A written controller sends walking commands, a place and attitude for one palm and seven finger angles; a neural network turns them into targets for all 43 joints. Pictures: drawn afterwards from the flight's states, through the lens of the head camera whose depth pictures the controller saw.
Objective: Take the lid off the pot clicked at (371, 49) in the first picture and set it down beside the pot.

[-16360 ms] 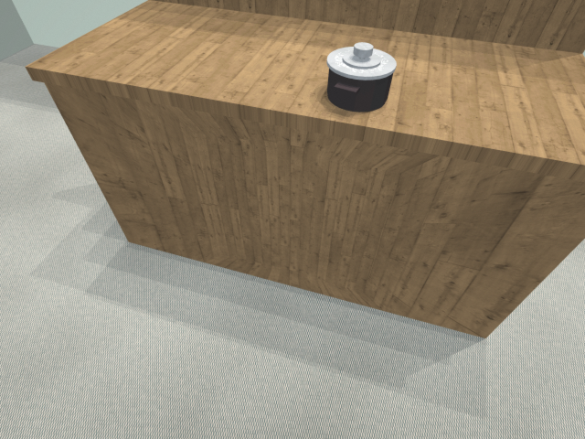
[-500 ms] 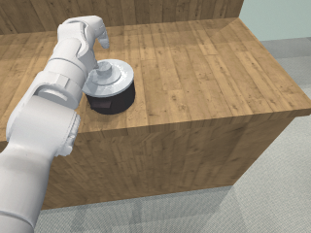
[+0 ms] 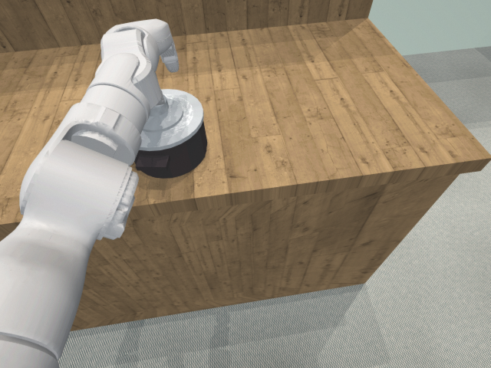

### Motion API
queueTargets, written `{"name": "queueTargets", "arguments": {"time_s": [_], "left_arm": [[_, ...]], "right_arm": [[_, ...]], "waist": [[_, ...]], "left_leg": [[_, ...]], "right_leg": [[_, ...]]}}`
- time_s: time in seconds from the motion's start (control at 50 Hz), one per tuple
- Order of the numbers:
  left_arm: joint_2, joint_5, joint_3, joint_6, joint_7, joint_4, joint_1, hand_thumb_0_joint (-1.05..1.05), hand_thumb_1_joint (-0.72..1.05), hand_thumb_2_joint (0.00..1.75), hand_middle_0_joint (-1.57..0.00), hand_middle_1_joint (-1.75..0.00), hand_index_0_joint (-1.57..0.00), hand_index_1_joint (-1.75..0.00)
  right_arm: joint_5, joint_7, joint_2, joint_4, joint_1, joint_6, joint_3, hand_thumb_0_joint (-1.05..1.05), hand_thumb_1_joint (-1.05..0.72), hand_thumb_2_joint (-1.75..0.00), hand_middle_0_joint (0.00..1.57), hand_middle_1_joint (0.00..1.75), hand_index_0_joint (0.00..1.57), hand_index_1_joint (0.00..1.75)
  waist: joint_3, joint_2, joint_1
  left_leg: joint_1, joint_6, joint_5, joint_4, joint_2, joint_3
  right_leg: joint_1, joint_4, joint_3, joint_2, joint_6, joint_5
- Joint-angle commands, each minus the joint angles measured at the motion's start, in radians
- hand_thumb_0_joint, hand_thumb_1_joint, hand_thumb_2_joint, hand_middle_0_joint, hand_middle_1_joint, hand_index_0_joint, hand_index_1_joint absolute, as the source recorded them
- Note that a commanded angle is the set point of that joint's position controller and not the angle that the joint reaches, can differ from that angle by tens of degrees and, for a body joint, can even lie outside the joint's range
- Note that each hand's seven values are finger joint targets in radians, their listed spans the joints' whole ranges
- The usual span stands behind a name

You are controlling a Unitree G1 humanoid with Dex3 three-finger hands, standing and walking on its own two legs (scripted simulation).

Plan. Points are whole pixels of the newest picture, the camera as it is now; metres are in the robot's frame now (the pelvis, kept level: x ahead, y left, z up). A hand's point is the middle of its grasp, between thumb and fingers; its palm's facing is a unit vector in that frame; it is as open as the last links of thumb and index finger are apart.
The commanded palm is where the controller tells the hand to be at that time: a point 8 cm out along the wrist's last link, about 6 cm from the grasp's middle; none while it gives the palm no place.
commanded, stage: move the open hand above the knob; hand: left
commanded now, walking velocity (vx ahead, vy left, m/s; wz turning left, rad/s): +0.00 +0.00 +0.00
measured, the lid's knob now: (155, 104) +0.53 +0.11 +0.15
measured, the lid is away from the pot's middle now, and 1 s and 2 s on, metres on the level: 0.00 0.00 0.00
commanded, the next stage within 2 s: lower the open fingers around the knob in 0.58 s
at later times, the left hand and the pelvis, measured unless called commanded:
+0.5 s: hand (135, 84) +0.51 +0.12 +0.20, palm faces -0.29 -0.05 -0.95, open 10.2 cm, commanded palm +0.50 +0.11 +0.26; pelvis +0.01 +0.00 +0.00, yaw +0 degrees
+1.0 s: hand (150, 99) +0.49 +0.10 +0.19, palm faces -0.39 -0.11 -0.91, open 10.2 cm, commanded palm +0.50 +0.10 +0.24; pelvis +0.00 +0.00 +0.00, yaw +1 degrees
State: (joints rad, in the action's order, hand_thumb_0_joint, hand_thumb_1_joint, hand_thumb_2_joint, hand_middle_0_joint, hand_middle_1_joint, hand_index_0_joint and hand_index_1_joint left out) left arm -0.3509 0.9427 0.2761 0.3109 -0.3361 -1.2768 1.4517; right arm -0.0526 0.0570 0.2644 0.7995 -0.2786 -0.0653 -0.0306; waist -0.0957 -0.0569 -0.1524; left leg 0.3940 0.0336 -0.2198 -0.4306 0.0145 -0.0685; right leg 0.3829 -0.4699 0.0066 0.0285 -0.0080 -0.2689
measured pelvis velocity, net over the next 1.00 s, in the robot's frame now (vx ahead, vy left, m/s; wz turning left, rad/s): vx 0.00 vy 0.00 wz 0.02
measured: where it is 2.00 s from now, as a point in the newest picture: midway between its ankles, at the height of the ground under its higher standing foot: outside the picture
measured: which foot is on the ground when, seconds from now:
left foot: down 0.00-1.00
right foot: down 0.00-1.00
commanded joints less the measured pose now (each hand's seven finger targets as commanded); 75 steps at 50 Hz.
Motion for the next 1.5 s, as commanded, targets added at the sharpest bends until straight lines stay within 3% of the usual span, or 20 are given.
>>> {"name": "queueTargets", "arguments": {"time_s": [0.0, 0.04, 0.12, 0.18, 0.24, 0.3, 0.38, 0.48, 0.5, 0.52, 0.58, 0.66, 0.7, 0.76, 0.86, 1.04, 1.14, 1.24, 1.34, 1.48], "left_arm": [[-0.259, 0.047, -0.037, -0.005, 0.043, 0.217, 0.622, 0.0, -0.2, 1.18, -0.71, -0.28, -0.71, -0.28], [-0.266, 0.049, -0.048, -0.008, 0.033, 0.19, 0.553, 0.0, -0.2, 1.18, -0.71, -0.28, -0.71, -0.28], [-0.2, 0.027, 0.002, 0.027, 0.01, 0.118, 0.518, 0.0, -0.2, 1.18, -0.71, -0.28, -0.71, -0.28], [-0.276, 0.027, -0.034, -0.01, -0.004, 0.239, 0.602, 0.0, -0.2, 1.18, -0.71, -0.28, -0.71, -0.28], [-0.254, 0.027, -0.013, -0.051, -0.01, 0.305, 0.596, 0.0, -0.2, 1.18, -0.71, -0.28, -0.71, -0.28], [-0.271, 0.041, -0.037, -0.049, -0.006, 0.274, 0.513, 0.0, -0.2, 1.18, -0.71, -0.28, -0.71, -0.28], [-0.195, 0.014, 0.013, -0.015, -0.011, 0.235, 0.507, 0.0, -0.2, 1.18, -0.71, -0.28, -0.71, -0.28], [-0.217, 0.006, -0.001, -0.063, -0.012, 0.421, 0.607, 0.0, -0.2, 1.18, -0.71, -0.28, -0.71, -0.28], [-0.22, 0.016, -0.009, -0.057, -0.011, 0.356, 0.55, 0.0, -0.2, 1.18, -0.71, -0.28, -0.71, -0.28], [-0.179, -0.002, 0.015, -0.054, -0.013, 0.342, 0.53, 0.0, -0.2, 1.18, -0.71, -0.28, -0.71, -0.28], [-0.225, 0.006, -0.025, -0.006, -0.002, 0.227, 0.486, 0.0, -0.2, 1.18, -0.71, -0.28, -0.71, -0.28], [-0.203, 0.009, -0.003, -0.018, 0.004, 0.323, 0.569, 0.0, -0.2, 1.18, -0.71, -0.28, -0.71, -0.28], [-0.129, -0.011, 0.035, 0.055, -0.029, 0.214, 0.566, 0.0, -0.2, 1.18, -0.71, -0.28, -0.71, -0.28], [-0.212, -0.002, -0.02, 0.08, -0.049, 0.176, 0.528, 0.0, -0.2, 1.18, -0.71, -0.28, -0.71, -0.28], [-0.083, -0.014, 0.066, 0.065, -0.069, 0.19, 0.56, 0.0, -0.2, 1.18, -0.71, -0.28, -0.71, -0.28], [-0.211, 0.017, -0.011, 0.034, -0.028, 0.149, 0.577, 0.0, -0.2, 1.18, -0.71, -0.28, -0.71, -0.28], [-0.147, 0.009, 0.025, 0.029, -0.022, 0.118, 0.518, 0.0, -0.2, 1.18, -0.71, -0.28, -0.71, -0.28], [-0.204, -0.015, -0.008, -0.002, -0.023, 0.18, 0.597, 0.0, -0.2, 1.18, -0.71, -0.28, -0.71, -0.28], [-0.155, 0.003, 0.024, 0.031, -0.03, 0.026, 0.432, 0.0, -0.2, 1.18, -0.71, -0.28, -0.71, -0.28], [-0.161, 0.023, 0.018, 0.034, -0.03, -0.007, 0.384, 0.0, -0.2, 1.18, -0.71, -0.28, -0.71, -0.28]], "right_arm": [[0.01, 0.014, 0.148, -0.09, -0.037, 0.042, 0.044, 0.0, -0.9, -0.9, 0.2, 0.3, 0.2, 0.3], [0.012, 0.014, 0.15, -0.089, -0.04, 0.041, 0.048, 0.0, -0.9, -0.9, 0.2, 0.3, 0.2, 0.3], [0.001, 0.014, 0.167, -0.077, -0.049, 0.02, 0.05, 0.0, -0.9, -0.9, 0.2, 0.3, 0.2, 0.3], [0.008, 0.014, 0.161, -0.094, -0.04, 0.032, 0.055, 0.0, -0.9, -0.9, 0.2, 0.3, 0.2, 0.3], [0.008, 0.012, 0.151, -0.097, -0.05, 0.037, 0.06, 0.0, -0.9, -0.9, 0.2, 0.3, 0.2, 0.3], [0.011, 0.006, 0.148, -0.094, -0.054, 0.031, 0.063, 0.0, -0.9, -0.9, 0.2, 0.3, 0.2, 0.3], [0.001, -0.003, 0.153, -0.088, -0.036, 0.012, 0.058, 0.0, -0.9, -0.9, 0.2, 0.3, 0.2, 0.3], [0.011, -0.01, 0.137, -0.114, -0.024, 0.034, 0.063, 0.0, -0.9, -0.9, 0.2, 0.3, 0.2, 0.3], [0.01, -0.008, 0.136, -0.107, -0.023, 0.029, 0.063, 0.0, -0.9, -0.9, 0.2, 0.3, 0.2, 0.3], [0.01, -0.008, 0.141, -0.102, -0.036, 0.022, 0.063, 0.0, -0.9, -0.9, 0.2, 0.3, 0.2, 0.3], [0.003, -0.005, 0.147, -0.088, -0.017, 0.003, 0.051, 0.0, -0.9, -0.9, 0.2, 0.3, 0.2, 0.3], [0.006, -0.004, 0.138, -0.108, 0.006, 0.009, 0.048, 0.0, -0.9, -0.9, 0.2, 0.3, 0.2, 0.3], [0.004, -0.01, 0.137, -0.083, 0.003, 0.004, 0.046, 0.0, -0.9, -0.9, 0.2, 0.3, 0.2, 0.3], [0.01, -0.005, 0.154, -0.086, 0.003, -0.005, 0.045, 0.0, -0.9, -0.9, 0.2, 0.3, 0.2, 0.3], [0.009, -0.004, 0.151, -0.082, -0.007, 0.01, 0.053, 0.0, -0.9, -0.9, 0.2, 0.3, 0.2, 0.3], [0.016, 0.017, 0.159, -0.065, -0.042, 0.025, 0.052, 0.0, -0.9, -0.9, 0.2, 0.3, 0.2, 0.3], [0.014, 0.011, 0.162, -0.062, -0.06, 0.034, 0.058, 0.0, -0.9, -0.9, 0.2, 0.3, 0.2, 0.3], [0.017, 0.016, 0.169, -0.061, -0.079, 0.052, 0.066, 0.0, -0.9, -0.9, 0.2, 0.3, 0.2, 0.3], [0.014, 0.009, 0.181, -0.037, -0.094, 0.028, 0.064, 0.0, -0.9, -0.9, 0.2, 0.3, 0.2, 0.3], [0.019, 0.006, 0.184, -0.038, -0.101, -0.003, 0.064, 0.0, -0.9, -0.9, 0.2, 0.3, 0.2, 0.3]], "waist": [[-0.461, 0.097, 0.003], [-0.472, 0.11, 0.014], [-0.321, 0.135, -0.013], [-0.437, 0.116, -0.01], [-0.501, 0.046, -0.003], [-0.465, 0.045, 0.011], [-0.354, 0.074, -0.006], [-0.544, 0.0, 0.01], [-0.524, 0.015, 0.013], [-0.49, 0.029, 0.005], [-0.36, 0.132, 0.006], [-0.449, 0.079, 0.011], [-0.401, 0.072, 0.006], [-0.408, 0.146, 0.012], [-0.385, 0.129, -0.014], [-0.393, 0.102, -0.012], [-0.396, 0.084, -0.012], [-0.44, 0.108, -0.028], [-0.328, 0.1, -0.026], [-0.346, 0.102, -0.032]], "left_leg": [[-0.276, 0.045, 0.349, -0.009, 0.029, 0.056], [-0.278, 0.046, 0.409, -0.023, 0.027, 0.052], [-0.198, 0.047, 0.289, 0.0, 0.031, 0.032], [-0.255, 0.057, 0.336, -0.019, 0.038, 0.038], [-0.329, 0.054, 0.462, -0.045, 0.029, 0.051], [-0.328, 0.051, 0.506, -0.055, 0.027, 0.047], [-0.282, 0.049, 0.433, -0.036, 0.026, 0.044], [-0.434, 0.047, 0.615, -0.072, 0.021, 0.077], [-0.424, 0.046, 0.624, -0.076, 0.019, 0.075], [-0.409, 0.046, 0.621, -0.073, 0.02, 0.071], [-0.284, 0.047, 0.447, -0.033, 0.025, 0.05], [-0.337, 0.045, 0.492, -0.04, 0.024, 0.06], [-0.334, 0.043, 0.473, -0.032, 0.036, 0.066], [-0.278, 0.048, 0.413, -0.024, 0.042, 0.052], [-0.317, 0.05, 0.385, -0.03, 0.039, 0.067], [-0.253, 0.043, 0.25, -0.006, 0.044, 0.065], [-0.271, 0.041, 0.334, -0.02, 0.034, 0.068], [-0.286, 0.051, 0.327, -0.028, 0.037, 0.067], [-0.223, 0.047, 0.329, -0.034, 0.034, 0.053], [-0.21, 0.045, 0.363, -0.063, 0.029, 0.05]], "right_leg": [[-0.124, 0.029, 0.001, -0.056, 0.03, 0.392], [-0.14, 0.024, 0.001, -0.055, 0.028, 0.431], [-0.099, 0.053, 0.011, -0.057, 0.027, 0.387], [-0.144, 0.041, -0.007, -0.054, 0.022, 0.439], [-0.127, 0.027, -0.007, -0.055, 0.024, 0.476], [-0.118, 0.028, -0.003, -0.059, 0.025, 0.484], [-0.076, 0.04, 0.012, -0.061, 0.025, 0.439], [-0.098, 0.013, 0.002, -0.058, 0.024, 0.498], [-0.088, 0.013, 0.002, -0.059, 0.025, 0.491], [-0.083, 0.021, 0.01, -0.06, 0.026, 0.496], [-0.093, 0.033, 0.015, -0.06, 0.026, 0.441], [-0.108, 0.019, 0.007, -0.053, 0.028, 0.461], [-0.079, 0.023, 0.018, -0.057, 0.03, 0.45], [-0.134, 0.025, 0.01, -0.052, 0.027, 0.468], [-0.054, 0.035, 0.019, -0.06, 0.026, 0.407], [-0.085, 0.037, 0.011, -0.058, 0.035, 0.345], [-0.06, 0.03, 0.017, -0.063, 0.032, 0.367], [-0.073, 0.031, 0.01, -0.065, 0.025, 0.388], [-0.021, 0.03, 0.021, -0.067, 0.029, 0.379], [0.0, 0.007, 0.029, -0.072, 0.03, 0.39]]}}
